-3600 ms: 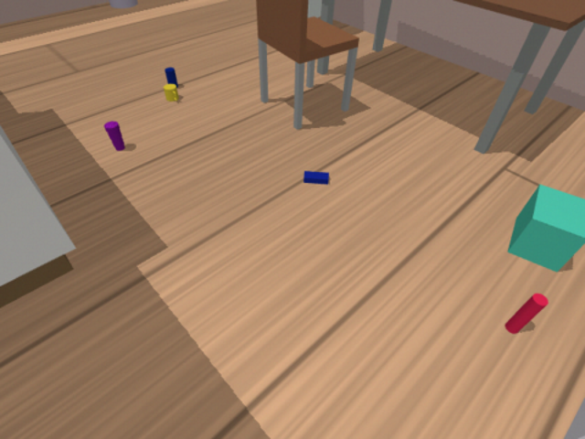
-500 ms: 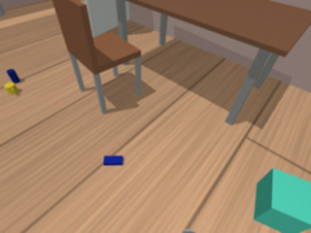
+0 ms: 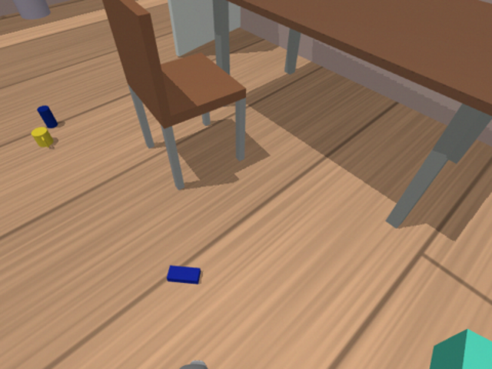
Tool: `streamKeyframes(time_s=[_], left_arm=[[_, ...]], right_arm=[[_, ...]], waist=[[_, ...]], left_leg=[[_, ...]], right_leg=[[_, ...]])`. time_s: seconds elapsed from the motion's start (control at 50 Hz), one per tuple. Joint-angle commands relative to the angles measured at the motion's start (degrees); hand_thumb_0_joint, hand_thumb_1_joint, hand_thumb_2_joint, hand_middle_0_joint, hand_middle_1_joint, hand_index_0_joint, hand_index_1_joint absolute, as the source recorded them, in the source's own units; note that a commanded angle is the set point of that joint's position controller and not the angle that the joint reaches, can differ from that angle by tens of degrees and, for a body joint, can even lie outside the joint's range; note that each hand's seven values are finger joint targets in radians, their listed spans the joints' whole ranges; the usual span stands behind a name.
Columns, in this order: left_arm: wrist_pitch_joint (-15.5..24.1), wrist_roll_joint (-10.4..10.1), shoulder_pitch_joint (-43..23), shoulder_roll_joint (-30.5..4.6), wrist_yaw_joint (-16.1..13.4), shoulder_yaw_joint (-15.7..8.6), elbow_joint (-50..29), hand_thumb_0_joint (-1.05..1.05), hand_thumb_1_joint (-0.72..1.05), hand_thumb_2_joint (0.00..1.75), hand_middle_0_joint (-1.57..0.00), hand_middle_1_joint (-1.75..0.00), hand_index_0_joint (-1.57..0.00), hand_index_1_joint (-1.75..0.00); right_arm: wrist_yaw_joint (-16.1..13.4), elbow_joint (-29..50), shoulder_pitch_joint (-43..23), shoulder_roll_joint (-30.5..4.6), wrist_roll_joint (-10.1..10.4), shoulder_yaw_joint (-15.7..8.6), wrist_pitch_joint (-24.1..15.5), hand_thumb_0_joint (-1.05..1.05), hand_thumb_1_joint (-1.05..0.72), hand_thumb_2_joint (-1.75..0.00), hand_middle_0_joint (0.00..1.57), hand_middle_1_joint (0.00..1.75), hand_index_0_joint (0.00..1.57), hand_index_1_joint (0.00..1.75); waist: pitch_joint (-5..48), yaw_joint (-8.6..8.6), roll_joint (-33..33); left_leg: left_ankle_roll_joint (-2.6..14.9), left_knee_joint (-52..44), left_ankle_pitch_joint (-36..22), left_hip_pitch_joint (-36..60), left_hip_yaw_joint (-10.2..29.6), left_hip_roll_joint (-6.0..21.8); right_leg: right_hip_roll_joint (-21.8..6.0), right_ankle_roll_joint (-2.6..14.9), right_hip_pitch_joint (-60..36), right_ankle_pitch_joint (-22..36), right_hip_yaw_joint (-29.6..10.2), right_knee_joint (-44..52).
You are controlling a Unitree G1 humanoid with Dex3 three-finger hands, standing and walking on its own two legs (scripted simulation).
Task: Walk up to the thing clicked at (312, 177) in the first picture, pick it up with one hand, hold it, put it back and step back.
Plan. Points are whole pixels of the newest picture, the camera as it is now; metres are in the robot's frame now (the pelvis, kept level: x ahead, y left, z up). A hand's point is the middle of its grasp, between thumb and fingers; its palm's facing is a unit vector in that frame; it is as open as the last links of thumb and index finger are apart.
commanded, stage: walk up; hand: left
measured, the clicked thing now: (184, 274) +0.61 +0.29 -0.75
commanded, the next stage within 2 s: none
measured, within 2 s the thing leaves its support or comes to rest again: neither
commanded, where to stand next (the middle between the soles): +0.19 +0.02 m, yaw +1 degrees
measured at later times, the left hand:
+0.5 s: hand out of the picture +0.14 +0.27 -0.16, palm faces -0.01 -0.91 -0.41, open 7.4 cm
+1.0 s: hand out of the picture +0.16 +0.27 -0.16, palm faces -0.01 -0.94 -0.33, open 7.4 cm
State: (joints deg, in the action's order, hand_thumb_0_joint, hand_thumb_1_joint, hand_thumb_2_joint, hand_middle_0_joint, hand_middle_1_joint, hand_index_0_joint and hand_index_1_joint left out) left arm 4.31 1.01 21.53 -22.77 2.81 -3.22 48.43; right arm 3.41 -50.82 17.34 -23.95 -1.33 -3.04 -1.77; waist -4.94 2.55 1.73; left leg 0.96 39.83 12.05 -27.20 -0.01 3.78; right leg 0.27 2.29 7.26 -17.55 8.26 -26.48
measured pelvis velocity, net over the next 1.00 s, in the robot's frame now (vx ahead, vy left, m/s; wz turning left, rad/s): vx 0.07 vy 0.01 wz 0.00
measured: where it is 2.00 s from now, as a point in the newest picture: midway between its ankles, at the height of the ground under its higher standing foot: outside the picture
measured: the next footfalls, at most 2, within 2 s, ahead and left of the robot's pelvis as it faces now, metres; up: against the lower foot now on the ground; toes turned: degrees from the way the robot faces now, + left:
left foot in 0.08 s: +0.11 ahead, +0.14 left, +0.00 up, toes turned +2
right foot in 0.46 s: +0.20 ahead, -0.14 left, +0.00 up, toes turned +0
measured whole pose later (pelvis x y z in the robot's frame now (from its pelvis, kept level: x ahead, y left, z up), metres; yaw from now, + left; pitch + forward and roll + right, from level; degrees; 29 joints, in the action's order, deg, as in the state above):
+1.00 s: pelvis +0.07 +0.01 -0.01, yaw +0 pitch -3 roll +0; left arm 0.3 0.5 7.1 -21.0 1.1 -0.5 61.4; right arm 1.0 -62.6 10.7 -21.2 -1.1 -0.9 0.5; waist -2.7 0.0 -0.8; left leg -0.9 33.4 19.2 -11.3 -0.8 1.8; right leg -2.4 -1.3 18.6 -11.3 -1.3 -31.4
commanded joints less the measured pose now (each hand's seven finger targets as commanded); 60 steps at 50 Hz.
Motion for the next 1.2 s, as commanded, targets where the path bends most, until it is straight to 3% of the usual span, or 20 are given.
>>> streamKeyframes(time_s=[0.0, 0.06, 0.08, 0.1, 0.12, 0.2, 0.36, 0.44, 0.46, 0.48, 0.5, 0.58, 0.68, 0.74, 0.76, 0.8, 0.84, 0.94, 1.12, 1.18], left_arm=[[1.14, -0.51, -0.57, -15.89, -1.32, -4.2, -5.16, 0.0, 0.9, 0.9, -0.2, -0.3, -0.2, -0.3], [0.55, -0.68, -0.19, -12.61, -1.27, -2.57, -5.77, 0.0, 0.9, 0.9, -0.2, -0.3, -0.2, -0.3], [0.33, -1.51, 2.29, -8.28, -1.82, -1.07, -6.37, 0.0, 0.9, 0.9, -0.2, -0.3, -0.2, -0.3], [-0.5, -1.69, 4.87, -8.67, -2.26, -1.61, -5.08, 0.0, 0.9, 0.9, -0.2, -0.3, -0.2, -0.3], [-1.41, -0.86, 2.12, -13.01, -3.07, -2.49, -3.96, 0.0, 0.9, 0.9, -0.2, -0.3, -0.2, -0.3], [-2.18, -1.74, 1.6, -11.26, -2.25, -1.95, -2.37, 0.0, 0.9, 0.9, -0.2, -0.3, -0.2, -0.3], [-1.93, -1.92, -0.94, -9.31, -3.84, -1.56, 1.3, 0.0, 0.9, 0.9, -0.2, -0.3, -0.2, -0.3], [-0.73, -0.59, -1.08, -13.07, -4.57, -2.46, 3.02, 0.0, 0.9, 0.9, -0.2, -0.3, -0.2, -0.3], [-0.19, 0.15, -2.6, -16.1, -4.71, -3.15, 2.47, 0.0, 0.9, 0.9, -0.2, -0.3, -0.2, -0.3], [-0.09, 0.08, -6.05, -17.62, -4.62, -2.96, 0.76, 0.0, 0.9, 0.9, -0.2, -0.3, -0.2, -0.3], [-0.39, -0.17, -10.45, -19.7, -4.86, -3.07, 0.4, 0.0, 0.9, 0.9, -0.2, -0.3, -0.2, -0.3], [-1.03, 0.71, -13.36, -15.37, -4.76, -2.0, 1.07, 0.0, 0.9, 0.9, -0.2, -0.3, -0.2, -0.3], [-2.69, 0.11, -14.47, -13.38, -3.98, -1.24, 2.02, 0.0, 0.9, 0.9, -0.2, -0.3, -0.2, -0.3], [-3.32, -0.98, -14.22, -9.54, -3.87, -0.17, 3.59, 0.0, 0.9, 0.9, -0.2, -0.3, -0.2, -0.3], [-3.1, -0.28, -14.29, -11.49, -3.93, -0.89, 5.31, 0.0, 0.9, 0.9, -0.2, -0.3, -0.2, -0.3], [-2.37, -0.45, -13.59, -11.24, -3.31, -0.7, 6.46, 0.0, 0.9, 0.9, -0.2, -0.3, -0.2, -0.3], [-2.1, -0.93, -15.17, -11.84, -3.17, -0.82, 6.87, 0.0, 0.9, 0.9, -0.2, -0.3, -0.2, -0.3], [-2.8, -0.79, -17.12, -10.91, -2.63, 0.03, 9.39, 0.0, 0.9, 0.9, -0.2, -0.3, -0.2, -0.3], [-1.98, -0.6, -19.79, -10.87, -2.6, 0.34, 11.95, 0.0, 0.9, 0.9, -0.2, -0.3, -0.2, -0.3], [-1.82, -0.98, -18.93, -9.86, -2.65, 0.67, 12.72, 0.0, 0.9, 0.9, -0.2, -0.3, -0.2, -0.3]], right_arm=[[-0.35, 6.51, -2.72, -8.62, 0.26, -2.81, -2.79, 0.0, -0.9, -0.9, 0.2, 0.3, 0.2, 0.3], [-1.35, 3.07, 8.45, -11.93, 0.16, -4.46, -3.63, 0.0, -0.9, -0.9, 0.2, 0.3, 0.2, 0.3], [-2.57, 3.59, 11.02, -16.63, -0.56, -5.49, -3.78, 0.0, -0.9, -0.9, 0.2, 0.3, 0.2, 0.3], [-3.1, 5.48, 9.76, -18.64, 0.37, -5.61, -3.79, 0.0, -0.9, -0.9, 0.2, 0.3, 0.2, 0.3], [-3.01, 4.95, 8.23, -18.83, 1.74, -6.09, -3.4, 0.0, -0.9, -0.9, 0.2, 0.3, 0.2, 0.3], [-3.95, 6.33, 1.45, -12.96, 1.85, -3.42, -3.47, 0.0, -0.9, -0.9, 0.2, 0.3, 0.2, 0.3], [-3.67, 7.13, -5.79, -12.26, 0.9, -2.4, -1.01, 0.0, -0.9, -0.9, 0.2, 0.3, 0.2, 0.3], [-3.5, 7.19, -8.55, -9.62, 2.29, -1.64, 1.39, 0.0, -0.9, -0.9, 0.2, 0.3, 0.2, 0.3], [-3.45, 6.89, -6.29, -6.34, 2.65, -0.62, 1.69, 0.0, -0.9, -0.9, 0.2, 0.3, 0.2, 0.3], [-3.67, 6.4, -5.1, -5.58, 2.31, -0.23, 2.36, 0.0, -0.9, -0.9, 0.2, 0.3, 0.2, 0.3], [-4.21, 4.82, -5.38, -9.02, 1.64, -1.52, 2.82, 0.0, -0.9, -0.9, 0.2, 0.3, 0.2, 0.3], [-3.38, 0.99, -5.46, -9.9, 2.23, -2.29, 2.91, 0.0, -0.9, -0.9, 0.2, 0.3, 0.2, 0.3], [-3.46, -3.82, -2.71, -7.88, 0.87, -1.58, 1.51, 0.0, -0.9, -0.9, 0.2, 0.3, 0.2, 0.3], [-3.72, -3.0, -11.29, -15.14, 0.13, -2.42, 0.42, 0.0, -0.9, -0.9, 0.2, 0.3, 0.2, 0.3], [-3.46, -2.66, -14.75, -14.77, 0.45, -2.27, 0.55, 0.0, -0.9, -0.9, 0.2, 0.3, 0.2, 0.3], [-3.42, -3.37, -15.64, -10.19, 0.51, -0.44, 0.3, 0.0, -0.9, -0.9, 0.2, 0.3, 0.2, 0.3], [-3.39, -5.26, -11.28, -9.17, 0.49, -0.08, -0.13, 0.0, -0.9, -0.9, 0.2, 0.3, 0.2, 0.3], [-3.09, -7.36, -12.85, -10.69, 0.21, -0.31, 0.49, 0.0, -0.9, -0.9, 0.2, 0.3, 0.2, 0.3], [-3.29, -9.85, -10.73, -9.63, 0.77, -0.14, 0.16, 0.0, -0.9, -0.9, 0.2, 0.3, 0.2, 0.3], [-3.46, -10.24, -11.78, -10.15, 0.85, -0.21, -0.17, 0.0, -0.9, -0.9, 0.2, 0.3, 0.2, 0.3]], waist=[[2.14, -0.73, -7.72], [7.92, -6.63, 1.9], [11.26, -7.1, 13.4], [10.23, -5.51, 11.77], [7.58, -5.7, 7.58], [1.28, -2.07, 2.98], [5.5, -2.03, 10.54], [8.56, 0.28, -0.3], [8.91, -0.78, -10.13], [7.23, -2.21, -12.46], [6.65, -2.07, -14.12], [6.39, -3.14, -14.49], [10.2, -3.34, -12.84], [5.72, -0.95, 4.46], [3.71, -0.48, 3.73], [3.49, 0.93, -0.81], [4.83, -1.0, -0.44], [-0.12, -0.57, 2.72], [4.28, -2.66, -2.44], [6.94, -2.17, -1.54]], left_leg=[[1.24, -4.9, -1.72, 6.18, -2.95, -0.28], [3.94, -11.98, 0.56, 26.94, -2.1, -3.12], [8.58, -15.35, -3.04, 34.08, 16.75, 9.94], [14.73, -20.23, -9.32, 35.35, 34.23, 20.67], [18.89, -19.99, -8.63, 30.89, 36.09, 23.22], [10.33, -18.53, -25.98, 15.64, 9.12, 11.45], [12.05, -10.71, -31.55, 9.92, 3.33, 9.63], [5.77, 2.85, -8.67, 6.47, 0.47, 3.72], [2.78, 9.6, 2.03, 0.97, -1.21, -0.01], [1.13, 13.38, 20.08, 0.86, 0.49, -3.54], [0.97, 16.6, 22.7, 4.21, 2.15, -0.97], [0.83, 12.74, 17.03, 6.94, 0.94, -1.35], [-0.18, -11.37, 8.37, 16.31, -2.34, -4.05], [6.79, -20.63, 15.22, 9.69, 19.95, 11.8], [8.17, -19.95, 17.95, 2.68, 18.12, 11.92], [3.73, -14.99, 10.8, 3.75, 5.64, 3.67], [1.37, -13.33, 6.26, 7.07, 4.51, 0.77], [2.42, -22.43, 23.03, 4.32, 8.63, 3.75], [1.5, -19.47, 9.09, 13.2, 4.79, 1.96], [1.53, -19.85, 0.32, 16.06, 4.81, 2.94]], right_leg=[[-17.09, 8.98, 2.07, 17.18, -10.79, 4.32], [-9.99, 4.92, 10.37, 21.36, -4.47, -17.1], [-4.84, 0.54, 20.16, 11.38, -2.15, -32.82], [1.41, -0.86, 28.42, -14.03, -3.96, -37.15], [-2.88, 0.05, 28.46, -16.83, -8.58, -41.89], [-4.88, 0.09, 20.47, -7.03, -12.65, -36.45], [-3.17, -3.02, 9.69, 3.43, -6.17, -17.75], [-2.65, -1.12, 1.16, 16.01, -7.7, -2.55], [-12.57, 1.88, -0.59, 21.81, -21.54, 0.23], [-22.36, 8.69, 4.86, 22.31, -33.72, 4.76], [-25.06, 13.29, 9.68, 21.84, -35.6, 3.92], [-14.79, 7.75, 12.47, 10.03, -22.52, 1.68], [-10.63, 4.71, 11.43, 1.59, -18.13, -3.98], [-2.53, -1.16, 15.49, -8.62, -8.72, -12.07], [-3.57, -1.07, 8.37, -7.53, -9.65, -12.85], [-5.13, -0.22, 5.12, 1.69, -12.66, -3.32], [-7.63, 1.19, 5.23, 7.17, -16.57, -1.51], [-4.2, -0.58, 6.52, -5.89, -13.11, 0.82], [-7.33, -0.34, 5.9, -0.24, -16.53, 7.03], [-7.11, -0.79, 3.19, 11.77, -14.05, 4.89]])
